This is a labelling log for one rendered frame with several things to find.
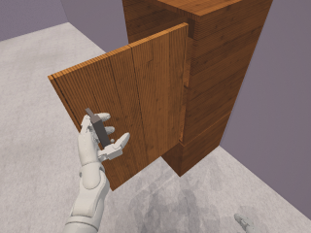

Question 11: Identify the handle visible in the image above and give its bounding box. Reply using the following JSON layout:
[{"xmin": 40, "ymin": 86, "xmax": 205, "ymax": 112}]
[{"xmin": 86, "ymin": 108, "xmax": 111, "ymax": 149}]

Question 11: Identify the cupboard door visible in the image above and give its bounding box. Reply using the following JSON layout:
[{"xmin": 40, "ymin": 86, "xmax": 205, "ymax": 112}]
[{"xmin": 48, "ymin": 22, "xmax": 189, "ymax": 191}]

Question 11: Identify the right robot hand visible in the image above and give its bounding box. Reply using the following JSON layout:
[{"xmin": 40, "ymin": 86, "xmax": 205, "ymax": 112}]
[{"xmin": 234, "ymin": 214, "xmax": 261, "ymax": 233}]

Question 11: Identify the robot left forearm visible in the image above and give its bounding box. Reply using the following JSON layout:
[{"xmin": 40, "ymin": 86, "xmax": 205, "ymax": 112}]
[{"xmin": 62, "ymin": 162, "xmax": 110, "ymax": 233}]

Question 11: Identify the left robot hand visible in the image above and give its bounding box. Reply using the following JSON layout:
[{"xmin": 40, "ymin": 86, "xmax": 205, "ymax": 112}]
[{"xmin": 77, "ymin": 113, "xmax": 130, "ymax": 167}]

